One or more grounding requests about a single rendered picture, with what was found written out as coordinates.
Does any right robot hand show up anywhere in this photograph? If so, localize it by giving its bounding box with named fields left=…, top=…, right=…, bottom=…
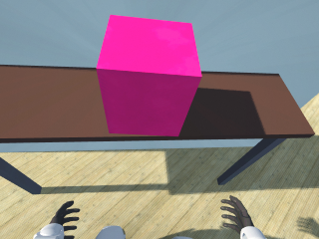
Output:
left=220, top=195, right=255, bottom=235

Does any left robot hand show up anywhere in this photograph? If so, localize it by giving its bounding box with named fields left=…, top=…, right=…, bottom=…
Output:
left=49, top=200, right=80, bottom=239

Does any right robot forearm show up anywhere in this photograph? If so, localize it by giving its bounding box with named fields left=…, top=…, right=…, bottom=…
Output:
left=240, top=226, right=266, bottom=239

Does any left robot forearm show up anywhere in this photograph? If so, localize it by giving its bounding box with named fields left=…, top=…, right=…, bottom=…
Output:
left=33, top=223, right=65, bottom=239

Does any carton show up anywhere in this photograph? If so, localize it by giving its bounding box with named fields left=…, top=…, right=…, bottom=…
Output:
left=96, top=15, right=202, bottom=136

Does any table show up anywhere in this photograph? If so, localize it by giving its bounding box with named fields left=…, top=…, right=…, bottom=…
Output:
left=0, top=65, right=315, bottom=195

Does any robot left thigh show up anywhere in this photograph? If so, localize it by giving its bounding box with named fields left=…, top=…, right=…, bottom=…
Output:
left=96, top=225, right=126, bottom=239

